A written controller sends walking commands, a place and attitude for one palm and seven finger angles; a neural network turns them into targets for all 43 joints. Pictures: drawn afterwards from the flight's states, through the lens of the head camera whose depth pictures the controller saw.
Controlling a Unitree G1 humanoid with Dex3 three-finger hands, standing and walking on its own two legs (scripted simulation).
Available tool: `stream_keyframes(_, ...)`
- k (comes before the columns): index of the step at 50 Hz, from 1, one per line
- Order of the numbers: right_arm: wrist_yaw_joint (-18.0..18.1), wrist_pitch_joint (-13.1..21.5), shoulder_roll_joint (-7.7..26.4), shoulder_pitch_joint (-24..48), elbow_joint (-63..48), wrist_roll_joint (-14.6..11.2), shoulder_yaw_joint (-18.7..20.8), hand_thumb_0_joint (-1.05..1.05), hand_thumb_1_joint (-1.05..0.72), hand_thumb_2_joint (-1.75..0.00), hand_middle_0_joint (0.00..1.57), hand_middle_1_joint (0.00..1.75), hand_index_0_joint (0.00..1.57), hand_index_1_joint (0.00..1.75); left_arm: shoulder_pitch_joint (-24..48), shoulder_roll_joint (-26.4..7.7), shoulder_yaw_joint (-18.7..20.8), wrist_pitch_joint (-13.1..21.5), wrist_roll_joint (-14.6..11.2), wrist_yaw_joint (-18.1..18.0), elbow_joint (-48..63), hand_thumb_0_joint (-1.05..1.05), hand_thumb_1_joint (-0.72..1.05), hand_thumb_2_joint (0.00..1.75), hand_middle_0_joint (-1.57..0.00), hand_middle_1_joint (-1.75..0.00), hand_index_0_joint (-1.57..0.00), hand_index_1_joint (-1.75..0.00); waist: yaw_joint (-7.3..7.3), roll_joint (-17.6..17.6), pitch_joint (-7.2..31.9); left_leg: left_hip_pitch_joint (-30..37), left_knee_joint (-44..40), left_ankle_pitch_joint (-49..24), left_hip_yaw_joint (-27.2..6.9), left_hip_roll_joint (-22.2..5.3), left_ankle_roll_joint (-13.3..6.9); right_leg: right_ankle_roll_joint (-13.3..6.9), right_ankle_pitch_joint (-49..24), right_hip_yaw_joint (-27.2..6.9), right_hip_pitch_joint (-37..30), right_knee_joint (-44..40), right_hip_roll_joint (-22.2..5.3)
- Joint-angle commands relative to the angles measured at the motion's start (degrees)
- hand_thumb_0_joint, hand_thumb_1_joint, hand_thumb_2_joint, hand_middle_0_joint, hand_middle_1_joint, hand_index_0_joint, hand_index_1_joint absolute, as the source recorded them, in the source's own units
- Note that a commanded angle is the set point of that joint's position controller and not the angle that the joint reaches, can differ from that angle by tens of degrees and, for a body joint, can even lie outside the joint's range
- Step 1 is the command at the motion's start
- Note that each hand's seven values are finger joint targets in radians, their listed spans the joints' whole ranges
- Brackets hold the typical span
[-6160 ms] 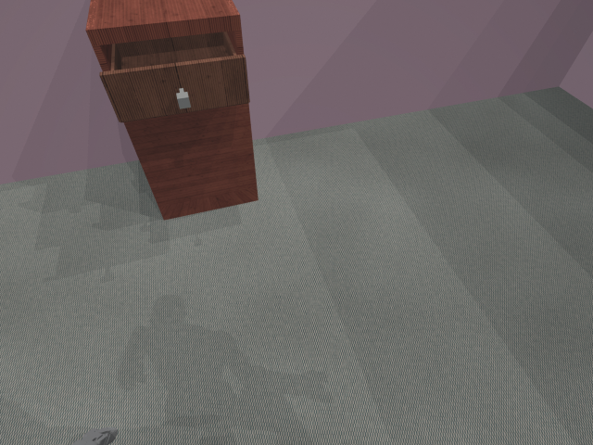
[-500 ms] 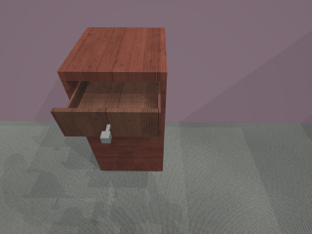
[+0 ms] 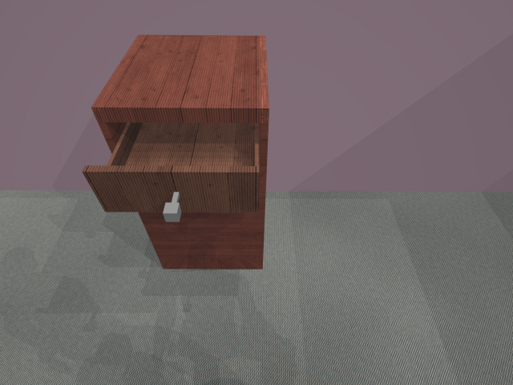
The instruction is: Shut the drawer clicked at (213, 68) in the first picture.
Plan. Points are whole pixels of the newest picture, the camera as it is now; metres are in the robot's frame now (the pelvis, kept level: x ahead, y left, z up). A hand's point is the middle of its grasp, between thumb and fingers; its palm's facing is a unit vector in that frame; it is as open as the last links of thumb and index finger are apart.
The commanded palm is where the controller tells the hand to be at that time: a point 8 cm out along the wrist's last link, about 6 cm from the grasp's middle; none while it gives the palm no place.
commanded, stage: come to a stop and stand still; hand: left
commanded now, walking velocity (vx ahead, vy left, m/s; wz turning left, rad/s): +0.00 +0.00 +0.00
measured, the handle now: (173, 206) +0.49 +0.22 -0.07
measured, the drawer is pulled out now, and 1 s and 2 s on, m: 0.18 0.18 0.18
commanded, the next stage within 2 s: look again from close up in 0.52 s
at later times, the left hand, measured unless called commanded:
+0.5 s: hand out of the picture -0.02 +0.14 -0.17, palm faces +0.05 -0.98 -0.18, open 7.4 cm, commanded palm none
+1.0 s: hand out of the picture -0.02 +0.15 -0.17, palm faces +0.05 -0.98 -0.18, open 7.4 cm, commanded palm none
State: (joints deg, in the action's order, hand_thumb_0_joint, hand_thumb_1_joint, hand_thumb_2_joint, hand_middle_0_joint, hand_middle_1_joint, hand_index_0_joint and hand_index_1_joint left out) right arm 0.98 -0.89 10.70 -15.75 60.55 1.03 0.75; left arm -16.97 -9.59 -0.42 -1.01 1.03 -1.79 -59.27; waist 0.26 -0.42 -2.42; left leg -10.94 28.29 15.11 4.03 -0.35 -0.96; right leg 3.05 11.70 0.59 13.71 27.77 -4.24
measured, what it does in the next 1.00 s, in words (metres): stands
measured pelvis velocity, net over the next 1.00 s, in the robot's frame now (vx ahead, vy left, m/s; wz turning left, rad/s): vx -0.01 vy -0.01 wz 0.01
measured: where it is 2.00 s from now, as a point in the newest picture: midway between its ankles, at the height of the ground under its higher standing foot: outside the picture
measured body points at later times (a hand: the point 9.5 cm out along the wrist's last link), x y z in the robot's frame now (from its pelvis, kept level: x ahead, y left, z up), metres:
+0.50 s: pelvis -0.02 -0.02 +0.00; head -0.01 -0.02 +0.45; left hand -0.03 +0.20 -0.16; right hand -0.03 -0.23 -0.16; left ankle +0.00 +0.11 -0.74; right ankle +0.04 -0.15 -0.74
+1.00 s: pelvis -0.01 -0.01 +0.00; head +0.00 -0.02 +0.45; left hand -0.02 +0.20 -0.16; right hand -0.01 -0.23 -0.16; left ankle +0.00 +0.11 -0.74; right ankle +0.04 -0.15 -0.74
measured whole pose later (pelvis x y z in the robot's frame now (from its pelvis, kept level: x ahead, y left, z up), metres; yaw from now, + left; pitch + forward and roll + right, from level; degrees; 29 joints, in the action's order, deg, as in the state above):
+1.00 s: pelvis -0.01 -0.01 +0.00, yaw +1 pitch -1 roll +0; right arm 1.3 -0.4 7.7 -16.5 63.8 0.9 0.8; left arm -18.0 -6.9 0.6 0.3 1.1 -2.1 -62.9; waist 0.2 -0.4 -2.1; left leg -11.8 26.5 13.3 3.1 -1.2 0.1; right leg 2.0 10.2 1.6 14.2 25.8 -3.3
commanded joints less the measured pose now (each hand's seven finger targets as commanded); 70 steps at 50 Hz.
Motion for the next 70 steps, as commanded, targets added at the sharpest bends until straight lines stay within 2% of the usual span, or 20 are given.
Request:
stream_keyframes(1,0.18,1.25,5.56,-1.89,-1.79,-0.40,1.10,0.00,-0.90,-0.90,0.20,0.30,0.20,0.30,-2.93,-6.15,1.52,1.34,-0.13,-0.47,1.23,0.00,0.90,0.90,-0.20,-0.30,-0.20,-0.30,-0.42,0.78,-1.03,-4.15,-8.92,0.13,-6.03,-4.91,-0.45,-3.00,-0.37,-2.46,-1.70,-5.45,-1.71)
stream_keyframes(7,0.15,0.92,4.66,-3.64,0.12,-0.49,1.06,0.00,-0.90,-0.90,0.20,0.30,0.20,0.30,-3.61,-5.47,1.61,1.41,-0.08,-0.62,-0.34,0.00,0.90,0.90,-0.20,-0.30,-0.20,-0.30,-0.15,1.00,-2.70,-4.83,-9.57,3.04,-6.19,-4.82,-0.16,-3.12,3.48,-2.72,-0.14,-6.92,-1.62)
stream_keyframes(12,0.23,0.83,3.66,-4.92,1.17,-0.46,1.08,0.00,-0.90,-0.90,0.20,0.30,0.20,0.30,-4.20,-4.72,1.69,1.58,-0.13,-0.71,-1.16,0.00,0.90,0.90,-0.20,-0.30,-0.20,-0.30,0.12,1.61,-2.35,-4.03,-8.63,1.74,-5.68,-4.51,-0.03,-3.33,4.49,-3.31,0.81,-7.56,-1.71)
stream_keyframes(17,0.17,0.44,2.90,-5.56,1.50,-0.33,1.20,0.00,-0.90,-0.90,0.20,0.30,0.20,0.30,-4.70,-4.45,1.98,1.50,-0.01,-0.69,-1.43,0.00,0.90,0.90,-0.20,-0.30,-0.20,-0.30,0.15,2.83,-4.00,-5.26,-7.89,4.15,-5.17,-3.86,0.13,-3.41,9.61,-4.06,2.95,-9.21,-1.83)
stream_keyframes(19,0.21,0.49,2.54,-5.98,1.69,-0.20,1.14,0.00,-0.90,-0.90,0.20,0.30,0.20,0.30,-4.55,-4.12,2.16,1.46,-0.05,-0.67,-1.30,0.00,0.90,0.90,-0.20,-0.30,-0.20,-0.30,0.20,2.18,-3.72,-5.70,-7.84,4.37,-5.24,-3.79,0.10,-3.49,10.19,-4.12,2.95,-9.13,-1.82)
stream_keyframes(33,0.41,0.90,2.22,-5.90,1.38,-0.21,1.16,0.00,-0.90,-0.90,0.20,0.30,0.20,0.30,-5.04,-2.91,2.28,1.60,0.07,-0.61,-1.57,0.00,0.90,0.90,-0.20,-0.30,-0.20,-0.30,-0.20,-0.03,-3.12,-7.04,-9.57,4.41,-6.64,-4.84,-0.07,-3.37,5.87,-2.71,1.14,-7.63,-1.16)
stream_keyframes(38,0.49,1.21,2.31,-5.42,1.42,-0.37,1.06,0.00,-0.90,-0.90,0.20,0.30,0.20,0.30,-5.43,-2.58,2.06,1.78,0.05,-0.62,-1.89,0.00,0.90,0.90,-0.20,-0.30,-0.20,-0.30,-0.34,-0.27,-1.86,-5.50,-9.51,1.12,-6.63,-5.20,-0.15,-3.33,1.65,-2.24,-0.20,-6.98,-1.29)
stream_keyframes(42,0.45,1.10,2.32,-5.45,1.45,-0.43,1.02,0.00,-0.90,-0.90,0.20,0.30,0.20,0.30,-5.27,-2.98,2.06,1.91,0.05,-0.63,-2.08,0.00,0.90,0.90,-0.20,-0.30,-0.20,-0.30,-0.26,1.60,-2.11,-5.03,-8.85,-0.03,-6.07,-4.91,0.05,-3.35,1.60,-2.60,-0.28,-7.37,-1.45)
stream_keyframes(59,0.49,1.17,2.44,-4.51,1.79,-0.35,0.73,0.00,-0.90,-0.90,0.20,0.30,0.20,0.30,-5.11,-3.04,2.00,1.91,0.03,-0.55,-2.46,0.00,0.90,0.90,-0.20,-0.30,-0.20,-0.30,-0.34,0.89,-1.95,-3.84,-9.02,-1.27,-5.76,-4.83,0.09,-3.25,0.78,-2.51,-0.47,-7.55,-1.61)
stream_keyframes(62,0.37,1.06,2.70,-5.41,2.46,-0.06,0.79,0.00,-0.90,-0.90,0.20,0.30,0.20,0.30,-5.64,-3.42,2.01,1.98,0.23,-0.30,-2.77,0.00,0.90,0.90,-0.20,-0.30,-0.20,-0.30,-0.30,1.70,-1.13,-2.97,-8.90,5.76,-5.29,-4.14,-0.05,-3.53,9.44,-2.90,0.03,-8.47,-1.66)
stream_keyframes(64,0.25,0.62,2.77,-5.51,2.27,0.21,1.00,0.00,-0.90,-0.90,0.20,0.30,0.20,0.30,-5.47,-3.77,2.45,1.58,0.48,0.00,-2.47,0.00,0.90,0.90,-0.20,-0.30,-0.20,-0.30,-0.49,2.50,-4.40,-6.01,-9.14,12.65,-5.53,-3.82,-0.34,-3.74,17.20,-3.68,2.27,-9.11,-1.57)
stream_keyframes(67,0.14,0.51,2.59,-5.71,1.74,0.33,1.12,0.00,-0.90,-0.90,0.20,0.30,0.20,0.30,-6.90,-4.12,3.02,1.42,0.56,0.34,-2.13,0.00,0.90,0.90,-0.20,-0.30,-0.20,-0.30,-0.80,3.50,-6.18,-7.53,-6.76,14.02,-4.89,-2.97,-0.76,-4.76,21.81,-5.70,4.02,-9.89,-2.26)
stream_keyframes(70,0.20,1.04,1.93,-7.06,1.40,0.37,0.95,0.00,-0.90,-0.90,0.20,0.30,0.20,0.30,-7.08,-4.08,3.49,1.54,0.41,0.61,-1.72,0.00,0.90,0.90,-0.20,-0.30,-0.20,-0.30,-0.56,3.07,-6.03,-7.98,-5.29,12.35,-4.44,-2.61,-1.10,-5.85,21.26,-6.45,3.62,-8.73,-2.83)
